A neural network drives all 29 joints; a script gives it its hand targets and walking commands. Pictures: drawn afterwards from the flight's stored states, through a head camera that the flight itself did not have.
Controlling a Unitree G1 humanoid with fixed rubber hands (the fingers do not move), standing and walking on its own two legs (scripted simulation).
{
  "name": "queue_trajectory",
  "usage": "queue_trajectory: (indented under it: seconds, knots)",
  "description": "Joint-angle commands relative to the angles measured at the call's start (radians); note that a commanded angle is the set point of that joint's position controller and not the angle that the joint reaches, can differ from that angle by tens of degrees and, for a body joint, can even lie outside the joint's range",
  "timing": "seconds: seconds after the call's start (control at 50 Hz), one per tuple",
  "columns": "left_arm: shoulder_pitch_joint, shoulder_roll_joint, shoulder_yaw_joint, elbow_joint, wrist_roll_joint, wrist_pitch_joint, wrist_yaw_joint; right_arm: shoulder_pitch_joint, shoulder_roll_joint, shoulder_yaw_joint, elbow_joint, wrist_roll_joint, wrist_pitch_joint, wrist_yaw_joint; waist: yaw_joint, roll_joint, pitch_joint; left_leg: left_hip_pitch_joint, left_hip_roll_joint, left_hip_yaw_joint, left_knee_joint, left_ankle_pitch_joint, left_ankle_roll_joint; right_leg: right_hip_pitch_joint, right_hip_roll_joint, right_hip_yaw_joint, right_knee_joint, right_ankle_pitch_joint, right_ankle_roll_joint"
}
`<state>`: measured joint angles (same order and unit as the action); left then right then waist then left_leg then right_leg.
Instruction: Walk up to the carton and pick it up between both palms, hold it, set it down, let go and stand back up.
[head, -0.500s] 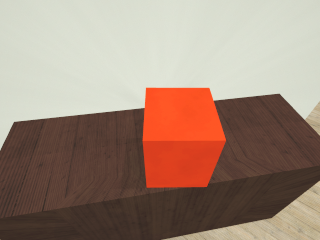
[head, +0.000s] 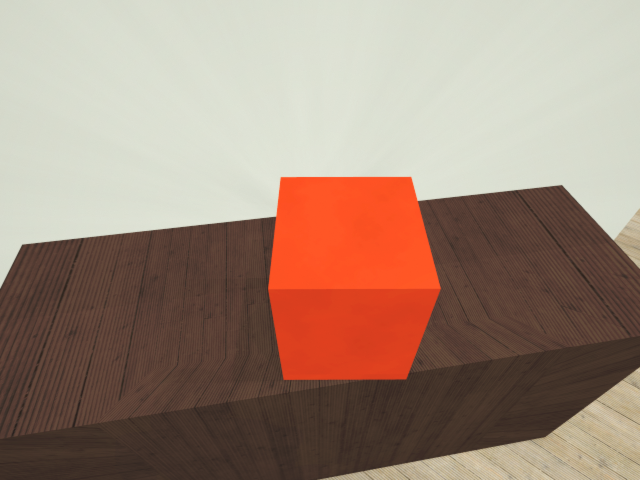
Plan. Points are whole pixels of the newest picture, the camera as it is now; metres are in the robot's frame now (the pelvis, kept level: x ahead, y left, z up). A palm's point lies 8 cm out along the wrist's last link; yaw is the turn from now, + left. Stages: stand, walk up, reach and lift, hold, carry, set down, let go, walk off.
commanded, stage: stand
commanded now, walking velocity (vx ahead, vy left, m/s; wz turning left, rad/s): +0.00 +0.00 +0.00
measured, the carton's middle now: (345, 281) +0.41 -0.02 -0.02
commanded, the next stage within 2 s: none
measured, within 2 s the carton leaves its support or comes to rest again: neither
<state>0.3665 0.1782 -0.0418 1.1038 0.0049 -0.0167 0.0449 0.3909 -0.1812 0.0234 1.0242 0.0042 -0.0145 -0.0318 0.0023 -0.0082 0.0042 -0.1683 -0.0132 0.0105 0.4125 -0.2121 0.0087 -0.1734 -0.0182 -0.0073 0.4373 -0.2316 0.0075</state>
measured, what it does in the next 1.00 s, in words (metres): stands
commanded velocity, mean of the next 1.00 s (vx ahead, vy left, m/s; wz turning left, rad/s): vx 0.00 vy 0.00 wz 0.00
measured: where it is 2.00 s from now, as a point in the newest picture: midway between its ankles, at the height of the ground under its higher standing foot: outside the picture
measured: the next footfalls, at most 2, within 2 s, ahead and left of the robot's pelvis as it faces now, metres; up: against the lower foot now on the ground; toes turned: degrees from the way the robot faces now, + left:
none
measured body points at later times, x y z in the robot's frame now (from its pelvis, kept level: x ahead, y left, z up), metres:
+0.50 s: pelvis +0.00 -0.01 +0.00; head +0.00 -0.01 +0.45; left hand +0.00 +0.21 -0.16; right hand +0.00 -0.24 -0.16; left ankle +0.01 +0.11 -0.74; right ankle +0.00 -0.12 -0.74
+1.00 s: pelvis +0.00 -0.01 +0.00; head +0.00 -0.01 +0.45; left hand -0.02 +0.22 -0.16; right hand -0.03 -0.24 -0.16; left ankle +0.01 +0.11 -0.74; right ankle +0.00 -0.12 -0.74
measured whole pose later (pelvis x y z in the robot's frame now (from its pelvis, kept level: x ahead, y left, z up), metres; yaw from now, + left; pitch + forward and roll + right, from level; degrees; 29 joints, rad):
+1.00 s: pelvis +0.00 -0.01 +0.00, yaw +0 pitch -1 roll +0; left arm 0.35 0.16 -0.01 1.07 0.00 -0.01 0.04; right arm 0.36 -0.17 0.02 1.08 0.00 -0.01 -0.05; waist 0.00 0.00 0.02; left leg -0.19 0.02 0.00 0.43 -0.21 -0.01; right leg -0.18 0.01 -0.01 0.42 -0.22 -0.01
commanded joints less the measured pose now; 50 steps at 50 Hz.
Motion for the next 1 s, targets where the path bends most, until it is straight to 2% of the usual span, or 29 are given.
queue_trajectory:
  seconds: [0.0,0.04,0.06,0.14,0.16,0.22,0.58,0.98]
  knots:
    - [0.08,0.111,0.023,-0.014,0.0,-0.009,0.007,0.078,-0.106,-0.024,-0.019,0.0,-0.012,-0.008,0.0,0.002,0.12,-0.075,0.101,-0.105,-0.093,0.003,0.002,-0.035,-0.084,0.096,-0.099,0.023,-0.003]
    - [0.08,0.109,0.022,-0.011,-0.001,-0.008,0.007,0.075,-0.105,-0.023,-0.015,-0.001,-0.011,-0.01,-0.001,-0.012,0.116,-0.065,0.104,-0.109,-0.091,0.02,0.004,-0.034,-0.086,0.098,-0.1,0.031,-0.006]
    - [0.084,0.108,0.023,-0.011,-0.001,-0.008,0.007,0.08,-0.103,-0.024,-0.012,-0.001,-0.011,-0.01,0.003,0.002,0.105,-0.065,0.102,-0.107,-0.089,0.015,0.004,-0.029,-0.087,0.094,-0.103,0.028,-0.006]
    - [0.078,0.115,0.027,-0.011,-0.002,-0.011,0.008,0.07,-0.102,-0.024,-0.009,-0.002,-0.013,-0.012,0.001,0.001,0.103,-0.051,0.105,-0.107,-0.085,0.034,0.001,-0.021,-0.087,0.097,-0.104,0.043,-0.008]
    - [0.049,0.102,0.029,-0.04,-0.012,-0.012,0.009,0.033,-0.1,-0.02,-0.013,-0.006,-0.011,-0.021,0.005,0.011,0.114,-0.037,0.111,-0.09,-0.052,0.145,-0.001,-0.05,-0.09,0.09,-0.107,0.158,-0.01]
    - [0.055,0.107,0.033,-0.048,-0.009,-0.012,0.01,0.062,-0.092,-0.015,0.001,-0.005,-0.01,-0.026,-0.004,0.001,0.054,-0.003,0.119,-0.088,-0.037,0.176,-0.002,-0.012,-0.089,0.08,-0.095,0.2,-0.013]
    - [0.045,0.099,0.052,-0.068,-0.008,-0.005,0.007,0.031,-0.095,-0.022,0.026,-0.005,-0.005,-0.026,-0.001,0.005,0.094,-0.042,0.115,-0.086,-0.063,0.035,-0.009,-0.049,-0.076,0.09,-0.134,0.031,-0.015]
    - [0.061,0.092,0.056,-0.061,-0.006,-0.002,0.006,0.053,-0.091,-0.029,0.031,-0.005,-0.005,-0.025,0.0,0.01,0.098,-0.06,0.112,-0.089,-0.071,-0.005,-0.005,-0.057,-0.074,0.091,-0.121,0.003,-0.014]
